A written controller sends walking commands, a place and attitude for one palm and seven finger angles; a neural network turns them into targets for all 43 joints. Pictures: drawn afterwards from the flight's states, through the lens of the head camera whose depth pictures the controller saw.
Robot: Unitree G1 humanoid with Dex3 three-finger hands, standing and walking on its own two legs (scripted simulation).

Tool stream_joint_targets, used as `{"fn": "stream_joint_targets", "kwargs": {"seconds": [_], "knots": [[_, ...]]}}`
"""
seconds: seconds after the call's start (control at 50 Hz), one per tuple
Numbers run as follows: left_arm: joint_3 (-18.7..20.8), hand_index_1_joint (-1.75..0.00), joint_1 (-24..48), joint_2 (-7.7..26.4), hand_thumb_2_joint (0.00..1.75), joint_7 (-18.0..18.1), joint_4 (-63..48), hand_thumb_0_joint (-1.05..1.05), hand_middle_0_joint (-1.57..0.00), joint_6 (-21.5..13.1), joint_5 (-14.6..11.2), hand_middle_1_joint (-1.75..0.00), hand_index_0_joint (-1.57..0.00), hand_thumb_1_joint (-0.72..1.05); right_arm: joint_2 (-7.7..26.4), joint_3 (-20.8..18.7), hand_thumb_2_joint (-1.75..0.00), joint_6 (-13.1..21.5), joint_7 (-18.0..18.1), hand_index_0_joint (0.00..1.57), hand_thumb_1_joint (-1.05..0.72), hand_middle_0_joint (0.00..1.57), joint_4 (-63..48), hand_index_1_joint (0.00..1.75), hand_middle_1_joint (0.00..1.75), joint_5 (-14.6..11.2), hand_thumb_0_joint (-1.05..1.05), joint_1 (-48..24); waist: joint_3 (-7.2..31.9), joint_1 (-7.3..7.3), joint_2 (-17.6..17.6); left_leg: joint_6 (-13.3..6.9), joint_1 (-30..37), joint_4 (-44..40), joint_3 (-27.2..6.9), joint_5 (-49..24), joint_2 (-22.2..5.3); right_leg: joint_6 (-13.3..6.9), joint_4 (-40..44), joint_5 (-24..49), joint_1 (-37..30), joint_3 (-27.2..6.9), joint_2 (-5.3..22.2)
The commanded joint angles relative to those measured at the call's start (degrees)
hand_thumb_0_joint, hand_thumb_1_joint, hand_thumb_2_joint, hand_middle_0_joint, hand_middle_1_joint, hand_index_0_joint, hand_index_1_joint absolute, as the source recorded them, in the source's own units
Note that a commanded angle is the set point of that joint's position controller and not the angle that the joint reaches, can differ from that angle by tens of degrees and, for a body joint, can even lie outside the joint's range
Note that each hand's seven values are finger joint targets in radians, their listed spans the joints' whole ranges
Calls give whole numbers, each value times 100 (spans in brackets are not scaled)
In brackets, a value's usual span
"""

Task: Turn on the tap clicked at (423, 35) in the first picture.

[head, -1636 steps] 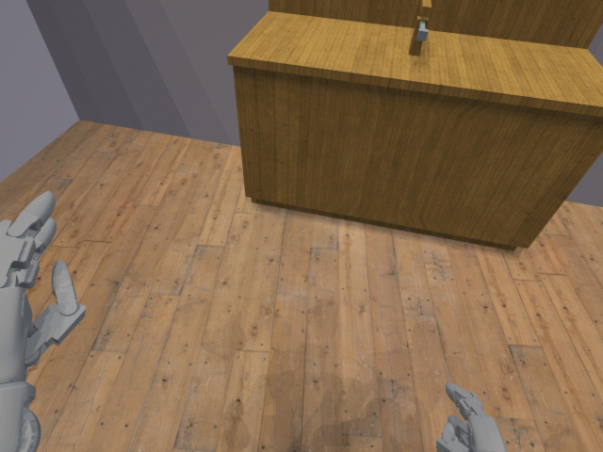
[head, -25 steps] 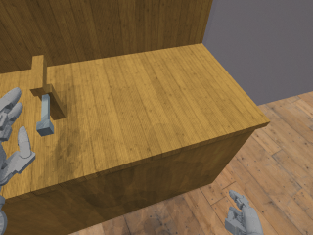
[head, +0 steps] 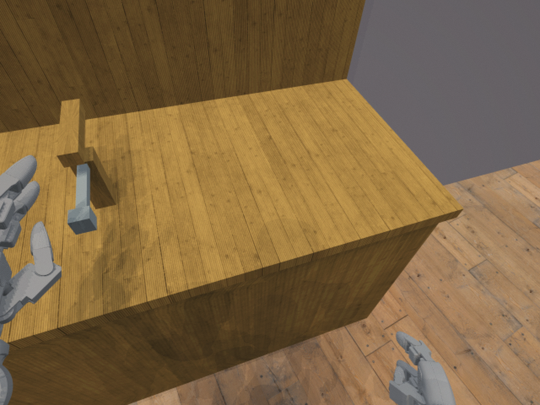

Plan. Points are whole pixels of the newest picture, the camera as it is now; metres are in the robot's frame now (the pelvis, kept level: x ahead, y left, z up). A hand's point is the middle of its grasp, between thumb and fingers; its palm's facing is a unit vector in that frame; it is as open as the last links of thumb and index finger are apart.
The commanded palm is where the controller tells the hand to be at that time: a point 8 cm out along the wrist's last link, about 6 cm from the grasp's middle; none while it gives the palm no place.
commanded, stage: shuffle to correct the standing spot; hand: left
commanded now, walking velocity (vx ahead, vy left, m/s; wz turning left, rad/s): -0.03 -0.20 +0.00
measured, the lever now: (82, 220) +0.33 +0.30 +0.08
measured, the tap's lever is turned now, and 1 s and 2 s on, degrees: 0 0 0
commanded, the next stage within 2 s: none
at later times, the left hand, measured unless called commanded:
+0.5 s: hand (65, 266) +0.22 +0.23 +0.17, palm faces +0.32 -0.86 -0.40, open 7.4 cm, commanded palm +0.16 +0.28 +0.18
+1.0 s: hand (62, 265) +0.22 +0.24 +0.16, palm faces +0.33 -0.86 -0.40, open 7.4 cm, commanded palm +0.16 +0.28 +0.18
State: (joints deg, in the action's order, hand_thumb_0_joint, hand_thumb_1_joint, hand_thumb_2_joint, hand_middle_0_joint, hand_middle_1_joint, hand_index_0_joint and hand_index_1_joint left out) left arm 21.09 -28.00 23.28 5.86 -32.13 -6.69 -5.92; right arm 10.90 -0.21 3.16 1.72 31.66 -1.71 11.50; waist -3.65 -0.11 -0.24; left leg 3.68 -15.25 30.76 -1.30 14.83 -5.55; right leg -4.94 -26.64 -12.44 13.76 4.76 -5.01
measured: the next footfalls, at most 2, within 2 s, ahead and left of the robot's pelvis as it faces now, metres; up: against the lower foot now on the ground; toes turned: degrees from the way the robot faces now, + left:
none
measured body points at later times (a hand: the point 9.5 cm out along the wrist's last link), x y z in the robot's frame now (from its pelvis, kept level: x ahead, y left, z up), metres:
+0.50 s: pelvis +0.00 +0.00 +0.00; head +0.03 +0.00 +0.45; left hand +0.20 +0.28 +0.19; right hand +0.17 -0.24 -0.08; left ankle +0.02 +0.16 -0.73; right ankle +0.02 -0.06 -0.73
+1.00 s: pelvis +0.01 +0.00 +0.00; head +0.04 +0.01 +0.45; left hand +0.20 +0.28 +0.19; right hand +0.18 -0.23 -0.08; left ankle +0.02 +0.16 -0.73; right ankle +0.02 -0.06 -0.73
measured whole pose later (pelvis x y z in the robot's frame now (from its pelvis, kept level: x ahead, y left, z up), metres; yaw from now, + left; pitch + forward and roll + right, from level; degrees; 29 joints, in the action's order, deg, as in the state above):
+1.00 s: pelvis +0.01 +0.00 +0.00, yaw +0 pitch +0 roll -1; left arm 20.8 -28.2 23.3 6.5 -32.2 -6.0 -6.2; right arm 10.9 0.0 2.5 1.6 31.5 -1.9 10.7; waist -3.9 -0.2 0.1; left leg 3.9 -15.2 30.5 -1.6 15.1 -5.7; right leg -5.2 -26.5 -12.8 13.7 5.0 -5.1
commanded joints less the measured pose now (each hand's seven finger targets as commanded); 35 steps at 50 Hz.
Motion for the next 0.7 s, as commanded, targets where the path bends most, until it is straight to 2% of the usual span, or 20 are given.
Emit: {"fn": "stream_joint_targets", "kwargs": {"seconds": [0.0,0.06,0.08,0.14,0.16,0.2,0.26,0.3,0.34,0.36,0.38,0.4,0.48,0.5,0.54,0.56,0.58,0.64,0.66,0.68], "knots": [[689,-30,302,922,90,102,-1118,0,-20,-350,5,-30,-20,90,725,-280,-90,322,40,20,-90,20,-873,30,30,17,0,-465,783,-26,336,-511,79,-440,-231,-16,-286,299,631,438,-209,-900,925],[731,-30,277,978,90,123,-1141,0,-20,-346,-6,-30,-20,90,694,-247,-90,324,48,20,-90,20,-850,30,30,-9,0,-510,746,-41,312,-510,166,-447,-218,22,-251,251,698,326,-89,-929,943],[612,-30,318,850,90,120,-1127,0,-20,-358,-3,-30,-20,90,710,-237,-90,319,42,20,-90,20,-838,30,30,19,0,-468,782,-55,305,-521,110,-480,-246,25,-265,261,657,292,-134,-869,923],[681,-30,349,904,90,124,-1079,0,-20,-348,21,-30,-20,90,713,-265,-90,327,40,20,-90,20,-875,30,30,16,0,-462,736,-25,292,-522,30,-512,-253,153,-297,324,695,184,-161,-926,907],[662,-30,324,920,90,130,-1193,0,-20,-351,1,-30,-20,90,695,-242,-90,332,49,20,-90,20,-861,30,30,-20,0,-545,727,-40,450,-528,127,-546,-258,58,-289,286,680,286,-124,-903,899],[696,-30,353,934,90,137,-1125,0,-20,-356,31,-30,-20,90,721,-261,-90,331,50,20,-90,20,-860,30,30,27,0,-484,778,-20,417,-544,52,-565,-277,22,-342,353,635,337,-236,-852,864],[701,-30,226,945,90,135,-1143,0,-20,-340,-3,-30,-20,90,701,-261,-90,337,41,20,-90,20,-852,30,30,-12,0,-498,892,-34,374,-518,249,-462,-240,-405,-322,277,564,740,-273,-853,901],[691,-30,278,926,90,129,-1162,0,-20,-350,16,-30,-20,90,732,-289,-90,333,33,20,-90,20,-869,30,30,16,0,-479,938,-16,396,-521,170,-444,-256,-479,-355,309,509,805,-375,-828,898],[692,-30,269,915,90,125,-1128,0,-20,-347,16,-30,-20,90,724,-295,-90,323,21,20,-90,20,-873,30,30,9,0,-454,922,-19,301,-509,155,-367,-222,-354,-318,284,566,738,-335,-901,937],[731,-30,157,977,90,133,-1166,0,-20,-335,-15,-30,-20,90,699,-263,-90,320,33,20,-90,20,-858,30,30,-14,0,-510,899,-37,389,-512,239,-367,-207,-459,-307,257,559,838,-295,-870,945],[626,-30,198,857,90,128,-1151,0,-20,-347,-5,-30,-20,90,714,-252,-90,307,28,20,-90,20,-847,30,30,15,0,-477,904,-49,392,-515,169,-374,-209,-371,-301,259,545,741,-297,-835,932],[737,-30,231,972,90,138,-1170,0,-20,-346,3,-30,-20,90,730,-286,-90,307,29,20,-90,20,-868,30,30,16,0,-475,908,-28,395,-512,140,-382,-225,-299,-317,277,559,686,-311,-876,943],[708,-30,159,922,90,142,-1147,0,-20,-331,-19,-30,-20,90,715,-251,-90,278,39,20,-90,20,-841,30,30,22,0,-475,938,-57,232,-520,211,-308,-211,-517,-302,249,536,881,-309,-837,962],[774,-30,201,990,90,141,-1178,0,-20,-331,-12,-30,-20,90,727,-285,-90,285,39,20,-90,20,-866,30,30,19,0,-497,947,-35,318,-514,218,-300,-205,-487,-320,278,543,880,-315,-890,970],[736,-30,197,940,90,138,-1104,0,-20,-314,-8,-30,-20,90,719,-290,-90,275,28,20,-90,20,-867,30,30,7,0,-466,910,-38,209,-497,205,-238,-176,-349,-272,261,600,784,-259,-962,1004],[742,-30,142,975,90,146,-1144,0,-20,-305,-36,-30,-20,90,696,-259,-90,268,41,20,-90,20,-849,30,30,-17,0,-522,872,-60,324,-505,287,-258,-175,-443,-264,235,597,875,-210,-934,1002],[657,-30,184,872,90,142,-1149,0,-20,-320,-15,-30,-20,90,716,-261,-90,261,35,20,-90,20,-837,30,30,15,0,-488,909,-63,331,-515,254,-277,-192,-475,-283,237,550,879,-246,-886,982],[731,-30,231,960,90,153,-1160,0,-20,-323,6,-30,-20,90,714,-282,-90,265,26,20,-90,20,-876,30,30,8,0,-495,918,-29,329,-519,208,-314,-223,-445,-327,282,554,829,-306,-895,972],[700,-30,163,949,90,148,-1223,0,-20,-317,-27,-30,-20,90,706,-260,-90,268,36,20,-90,20,-866,30,30,-24,0,-550,899,-52,478,-519,319,-370,-256,-655,-340,246,498,998,-267,-849,949],[672,-30,218,919,90,150,-1194,0,-20,-331,-4,-30,-20,90,717,-237,-90,257,37,20,-90,20,-851,30,30,24,0,-530,902,-44,464,-540,206,-431,-291,-630,-392,308,480,920,-352,-763,903]]}}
